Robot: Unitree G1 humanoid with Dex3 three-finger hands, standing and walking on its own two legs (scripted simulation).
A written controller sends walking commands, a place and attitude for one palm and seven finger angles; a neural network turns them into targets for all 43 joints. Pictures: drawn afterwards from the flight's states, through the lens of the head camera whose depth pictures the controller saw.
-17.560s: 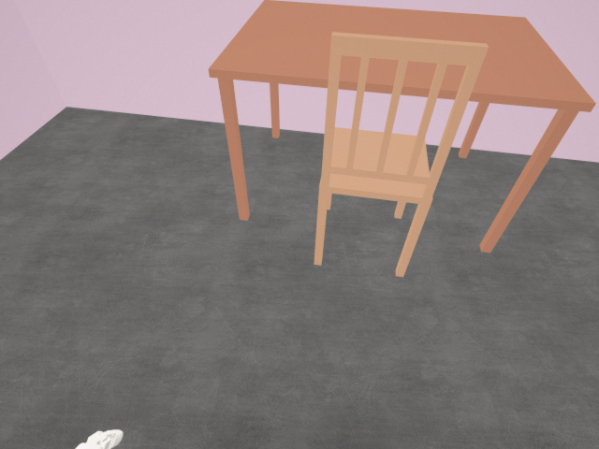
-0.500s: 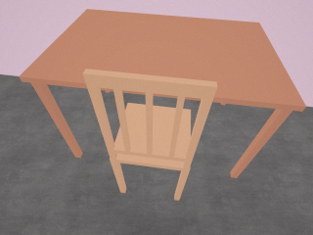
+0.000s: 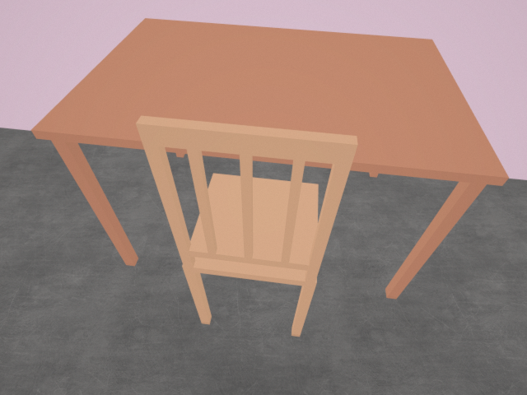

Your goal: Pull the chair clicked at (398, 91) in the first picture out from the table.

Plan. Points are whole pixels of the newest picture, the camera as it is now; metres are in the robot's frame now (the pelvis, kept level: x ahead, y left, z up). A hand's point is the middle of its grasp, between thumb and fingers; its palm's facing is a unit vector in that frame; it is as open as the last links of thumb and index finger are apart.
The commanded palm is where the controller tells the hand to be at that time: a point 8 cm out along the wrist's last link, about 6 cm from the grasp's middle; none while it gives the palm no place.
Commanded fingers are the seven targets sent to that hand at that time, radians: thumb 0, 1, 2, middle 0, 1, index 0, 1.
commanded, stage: look again from close up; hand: left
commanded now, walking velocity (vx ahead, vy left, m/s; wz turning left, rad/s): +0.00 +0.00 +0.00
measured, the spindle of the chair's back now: (247, 212) +0.49 +0.06 -0.07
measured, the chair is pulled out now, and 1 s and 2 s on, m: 0.00 0.00 0.00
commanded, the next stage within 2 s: shuffle to correct the standing spot in 0.76 s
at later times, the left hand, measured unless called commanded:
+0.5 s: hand out of the picture -0.03 +0.13 -0.18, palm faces +0.03 -0.99 -0.16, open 7.3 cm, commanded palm none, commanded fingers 0.00 0.90 0.90 -0.20 -0.30 -0.20 -0.30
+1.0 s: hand out of the picture -0.03 +0.12 -0.17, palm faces +0.04 -0.99 -0.16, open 7.3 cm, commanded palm none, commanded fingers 0.00 0.90 0.90 -0.20 -0.30 -0.20 -0.30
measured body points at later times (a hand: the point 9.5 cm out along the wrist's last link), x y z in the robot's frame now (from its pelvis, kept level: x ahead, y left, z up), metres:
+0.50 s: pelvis -0.01 -0.02 +0.00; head +0.00 -0.02 +0.45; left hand -0.03 +0.19 -0.16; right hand -0.02 -0.23 -0.16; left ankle -0.04 +0.07 -0.74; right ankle +0.00 -0.13 -0.74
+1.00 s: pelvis -0.01 -0.03 +0.00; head -0.01 -0.04 +0.45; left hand -0.03 +0.17 -0.16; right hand -0.03 -0.24 -0.17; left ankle -0.04 +0.07 -0.74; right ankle +0.00 -0.13 -0.74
